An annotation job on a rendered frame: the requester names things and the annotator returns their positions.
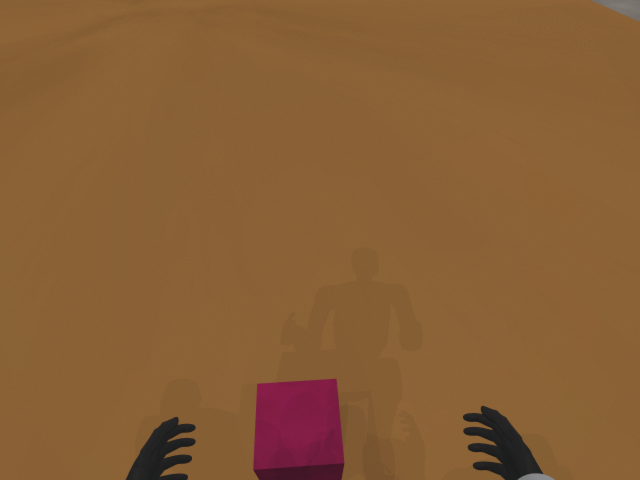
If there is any robot left hand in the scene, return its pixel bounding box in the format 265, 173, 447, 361
126, 417, 196, 480

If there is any carton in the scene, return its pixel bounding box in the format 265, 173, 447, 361
253, 379, 344, 480

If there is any robot right hand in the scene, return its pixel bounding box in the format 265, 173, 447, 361
463, 406, 543, 480

